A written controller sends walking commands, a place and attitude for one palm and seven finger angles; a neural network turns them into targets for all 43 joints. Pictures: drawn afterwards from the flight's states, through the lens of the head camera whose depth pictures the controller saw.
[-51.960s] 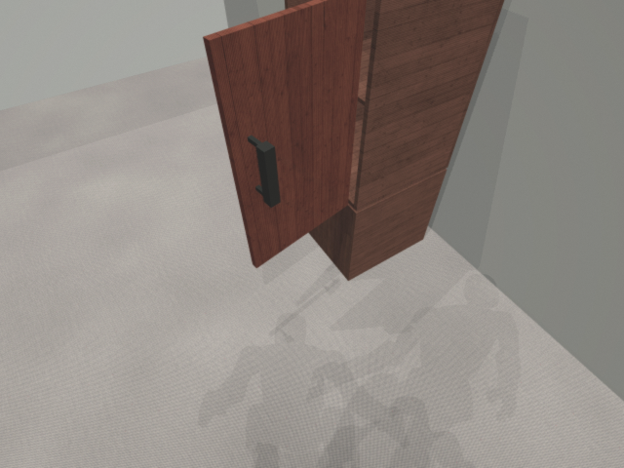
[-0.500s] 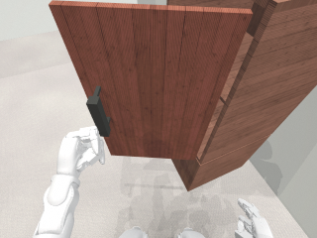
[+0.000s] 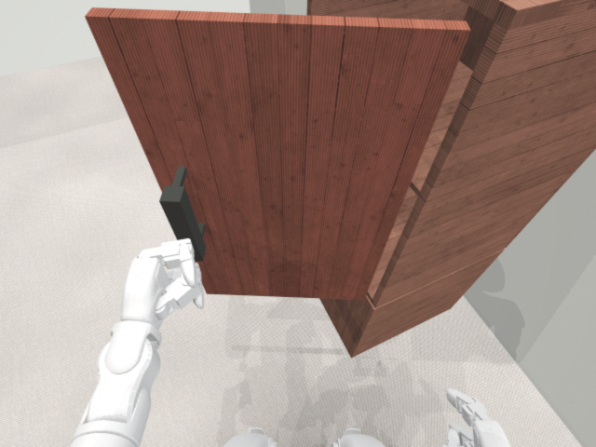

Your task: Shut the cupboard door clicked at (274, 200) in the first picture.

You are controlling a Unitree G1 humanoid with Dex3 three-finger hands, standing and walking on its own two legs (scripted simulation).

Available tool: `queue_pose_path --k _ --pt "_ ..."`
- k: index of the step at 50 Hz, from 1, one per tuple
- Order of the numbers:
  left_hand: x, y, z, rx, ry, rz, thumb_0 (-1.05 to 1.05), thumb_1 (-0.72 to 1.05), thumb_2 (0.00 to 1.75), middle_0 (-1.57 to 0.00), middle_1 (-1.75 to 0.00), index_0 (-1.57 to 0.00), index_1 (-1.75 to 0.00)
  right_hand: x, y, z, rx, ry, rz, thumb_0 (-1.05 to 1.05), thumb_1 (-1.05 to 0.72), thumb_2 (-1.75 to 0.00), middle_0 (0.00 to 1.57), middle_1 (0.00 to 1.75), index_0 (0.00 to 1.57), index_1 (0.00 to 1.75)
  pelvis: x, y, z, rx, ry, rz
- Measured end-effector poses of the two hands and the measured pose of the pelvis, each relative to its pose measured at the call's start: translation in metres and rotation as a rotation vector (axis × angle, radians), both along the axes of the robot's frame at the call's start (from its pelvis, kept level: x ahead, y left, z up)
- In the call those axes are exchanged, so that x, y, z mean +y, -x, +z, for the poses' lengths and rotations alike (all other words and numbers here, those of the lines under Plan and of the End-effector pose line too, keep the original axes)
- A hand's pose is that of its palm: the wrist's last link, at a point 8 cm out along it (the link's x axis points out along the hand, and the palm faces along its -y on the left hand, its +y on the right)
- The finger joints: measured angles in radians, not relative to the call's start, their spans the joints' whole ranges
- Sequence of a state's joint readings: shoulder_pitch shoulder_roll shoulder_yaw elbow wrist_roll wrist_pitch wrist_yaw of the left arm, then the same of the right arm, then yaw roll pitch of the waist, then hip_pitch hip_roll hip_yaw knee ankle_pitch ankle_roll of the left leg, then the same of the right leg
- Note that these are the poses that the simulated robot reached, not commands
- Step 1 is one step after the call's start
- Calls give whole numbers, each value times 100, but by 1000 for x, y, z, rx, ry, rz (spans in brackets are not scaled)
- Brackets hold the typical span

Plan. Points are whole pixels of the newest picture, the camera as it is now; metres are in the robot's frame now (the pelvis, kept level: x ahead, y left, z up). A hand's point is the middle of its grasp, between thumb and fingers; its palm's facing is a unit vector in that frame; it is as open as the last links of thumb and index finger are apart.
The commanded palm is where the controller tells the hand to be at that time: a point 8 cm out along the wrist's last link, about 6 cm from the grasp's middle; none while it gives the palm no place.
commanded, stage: bring the fist close to the handle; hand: left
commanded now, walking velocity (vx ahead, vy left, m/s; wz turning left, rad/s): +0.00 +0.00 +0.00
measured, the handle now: (188, 215) +0.42 +0.18 +0.05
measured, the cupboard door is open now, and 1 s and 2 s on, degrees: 63 48 32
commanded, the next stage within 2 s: push the door shut along its arc in 0.10 s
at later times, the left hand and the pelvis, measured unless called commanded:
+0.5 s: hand (198, 259) +0.35 +0.15 +0.05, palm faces -0.06 -1.00 -0.05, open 3.2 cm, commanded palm +0.34 +0.19 +0.05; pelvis -0.01 +0.00 +0.00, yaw +1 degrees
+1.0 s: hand (218, 216) +0.42 +0.13 +0.05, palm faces -0.19 -0.98 -0.03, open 3.2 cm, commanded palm +0.41 +0.17 +0.05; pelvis -0.02 +0.00 -0.01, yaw +1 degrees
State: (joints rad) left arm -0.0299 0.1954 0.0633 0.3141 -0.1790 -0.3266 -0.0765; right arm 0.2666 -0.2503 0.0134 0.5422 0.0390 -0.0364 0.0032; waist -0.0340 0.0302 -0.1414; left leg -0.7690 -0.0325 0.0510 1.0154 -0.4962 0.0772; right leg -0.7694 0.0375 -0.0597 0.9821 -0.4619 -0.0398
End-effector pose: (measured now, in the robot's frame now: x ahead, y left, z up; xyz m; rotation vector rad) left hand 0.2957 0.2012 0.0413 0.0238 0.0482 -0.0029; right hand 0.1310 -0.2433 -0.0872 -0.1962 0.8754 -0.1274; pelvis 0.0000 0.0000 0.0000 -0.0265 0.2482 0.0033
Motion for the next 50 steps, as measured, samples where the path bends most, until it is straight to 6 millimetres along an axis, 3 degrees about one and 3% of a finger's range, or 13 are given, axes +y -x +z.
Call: queue_pose_path --k 7,14,23,32,50 --pt "2 -9 11 -106 -3 10 2 90 90 -131 -150 -130 -150 0 -3 -5 5 18 27 1 -91 -90 20 30 21 30 0 6 -5 3 7 16" --pt "-12 -15 4 -23 6 -48 2 90 90 -130 -150 -130 -150 3 -1 -3 -1 -5 1 1 -91 -90 20 30 21 30 2 4 -2 3 2 3" --pt "2 -32 11 -83 -26 -36 3 89 90 -130 -150 -130 -150 -2 10 -7 33 11 2 1 -90 -90 20 30 21 30 -2 8 -4 3 3 9" --pt "-3 -52 9 -34 -10 -110 3 90 91 -131 -150 -130 -150 -10 29 -11 88 28 -29 1 -91 -90 20 30 21 30 -1 11 -4 9 6 17" --pt "-12 -116 9 -11 -4 -192 2 90 90 -131 -150 -131 -150 -16 85 -26 251 47 -91 1 -91 -90 20 30 21 30 3 18 -11 61 12 17"
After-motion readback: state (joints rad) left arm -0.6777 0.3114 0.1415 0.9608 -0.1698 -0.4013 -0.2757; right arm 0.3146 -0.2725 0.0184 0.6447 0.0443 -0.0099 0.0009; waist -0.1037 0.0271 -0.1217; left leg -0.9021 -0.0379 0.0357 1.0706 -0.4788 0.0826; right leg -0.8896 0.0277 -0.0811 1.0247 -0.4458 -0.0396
